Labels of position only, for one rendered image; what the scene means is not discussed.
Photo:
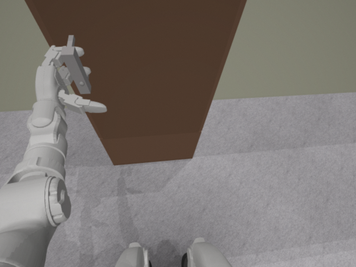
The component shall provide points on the robot left upper arm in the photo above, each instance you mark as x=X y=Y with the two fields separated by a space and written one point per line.
x=30 y=212

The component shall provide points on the robot left forearm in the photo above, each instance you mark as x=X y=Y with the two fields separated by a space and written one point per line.
x=47 y=148

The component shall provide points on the left robot thigh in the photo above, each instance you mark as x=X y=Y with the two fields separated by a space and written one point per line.
x=134 y=257

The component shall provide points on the robot left hand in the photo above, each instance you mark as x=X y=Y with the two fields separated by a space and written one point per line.
x=50 y=81

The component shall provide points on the robot right shin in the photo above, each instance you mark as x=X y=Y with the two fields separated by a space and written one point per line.
x=197 y=240

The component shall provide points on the cupboard door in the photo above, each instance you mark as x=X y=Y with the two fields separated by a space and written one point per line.
x=153 y=62

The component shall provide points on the handle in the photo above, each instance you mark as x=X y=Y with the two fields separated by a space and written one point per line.
x=75 y=67

